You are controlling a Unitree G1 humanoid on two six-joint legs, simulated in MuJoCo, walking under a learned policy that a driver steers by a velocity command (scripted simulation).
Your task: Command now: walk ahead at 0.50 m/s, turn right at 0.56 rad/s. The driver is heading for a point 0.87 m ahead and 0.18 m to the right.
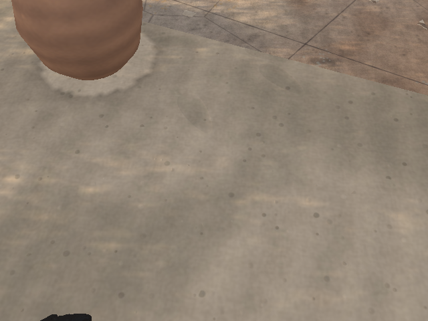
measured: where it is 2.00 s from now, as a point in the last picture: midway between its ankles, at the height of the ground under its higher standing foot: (295, 201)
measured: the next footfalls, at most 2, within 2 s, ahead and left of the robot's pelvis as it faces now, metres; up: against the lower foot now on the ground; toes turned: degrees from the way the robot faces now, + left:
left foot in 0.46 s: +0.46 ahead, +0.09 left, +0.00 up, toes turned -20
right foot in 0.96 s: +0.60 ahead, -0.27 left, +0.00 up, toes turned -29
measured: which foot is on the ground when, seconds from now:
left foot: up 0.00-0.44, down 0.46-0.96, up 0.98-1.00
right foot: down 0.00-0.46, up 0.48-0.94, down 0.96-1.00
